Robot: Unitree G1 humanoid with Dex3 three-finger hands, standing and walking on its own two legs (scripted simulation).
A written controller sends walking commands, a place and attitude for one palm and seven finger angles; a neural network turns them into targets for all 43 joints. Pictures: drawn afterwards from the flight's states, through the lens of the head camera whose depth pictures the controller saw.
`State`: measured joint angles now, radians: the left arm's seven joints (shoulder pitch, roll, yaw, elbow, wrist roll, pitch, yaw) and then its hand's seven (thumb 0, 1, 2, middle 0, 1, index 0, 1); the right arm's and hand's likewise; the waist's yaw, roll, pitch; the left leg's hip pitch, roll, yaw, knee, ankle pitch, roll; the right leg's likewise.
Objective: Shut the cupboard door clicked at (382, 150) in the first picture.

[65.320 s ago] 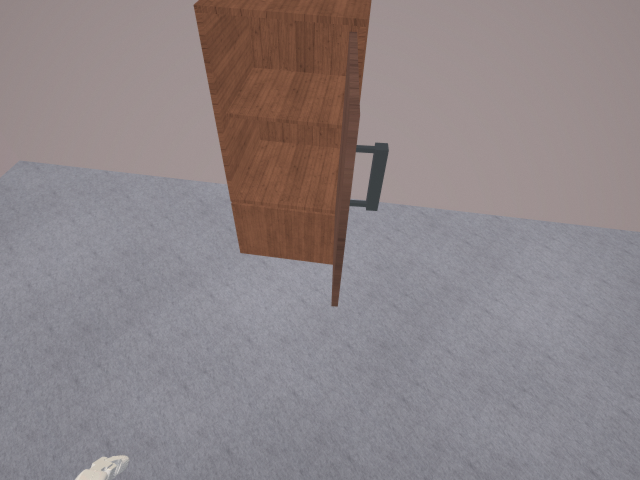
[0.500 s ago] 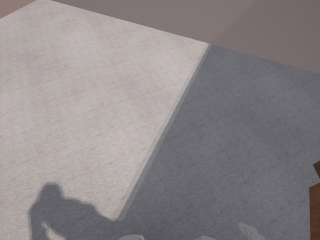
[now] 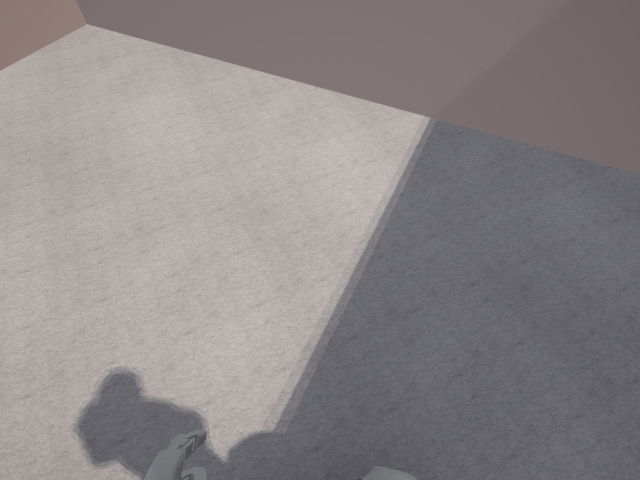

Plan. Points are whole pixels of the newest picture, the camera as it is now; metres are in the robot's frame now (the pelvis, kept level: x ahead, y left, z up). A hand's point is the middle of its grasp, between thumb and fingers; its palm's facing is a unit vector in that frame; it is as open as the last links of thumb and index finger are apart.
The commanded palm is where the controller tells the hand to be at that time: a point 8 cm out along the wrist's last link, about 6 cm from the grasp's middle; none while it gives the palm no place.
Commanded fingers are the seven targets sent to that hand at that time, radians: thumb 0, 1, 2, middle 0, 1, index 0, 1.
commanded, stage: turn to face it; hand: left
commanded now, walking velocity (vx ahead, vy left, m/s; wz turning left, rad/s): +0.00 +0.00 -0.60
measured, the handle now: out of the picture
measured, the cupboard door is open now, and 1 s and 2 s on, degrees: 24 24 24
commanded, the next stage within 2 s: none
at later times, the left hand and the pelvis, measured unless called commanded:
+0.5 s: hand (166, 465) +0.16 +0.23 -0.17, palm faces -0.11 -0.98 -0.16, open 7.4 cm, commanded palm none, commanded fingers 0.00 0.90 0.90 -0.20 -0.30 -0.20 -0.30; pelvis +0.11 +0.05 +0.01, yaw -15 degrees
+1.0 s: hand (251, 353) +0.32 +0.12 -0.13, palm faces -0.52 -0.81 -0.28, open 7.4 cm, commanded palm none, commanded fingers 0.00 0.90 0.90 -0.20 -0.30 -0.20 -0.30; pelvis +0.12 +0.01 +0.01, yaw -33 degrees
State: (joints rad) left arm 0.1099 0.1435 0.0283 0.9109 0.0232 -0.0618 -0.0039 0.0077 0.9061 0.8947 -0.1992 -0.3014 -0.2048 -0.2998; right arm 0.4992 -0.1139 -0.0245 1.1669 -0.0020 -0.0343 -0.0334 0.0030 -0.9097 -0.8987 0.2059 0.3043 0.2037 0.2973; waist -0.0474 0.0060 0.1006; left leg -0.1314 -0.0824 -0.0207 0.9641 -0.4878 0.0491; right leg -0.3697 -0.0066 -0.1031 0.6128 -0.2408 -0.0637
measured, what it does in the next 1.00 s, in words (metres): walks ahead, turning right: left foot, then right foot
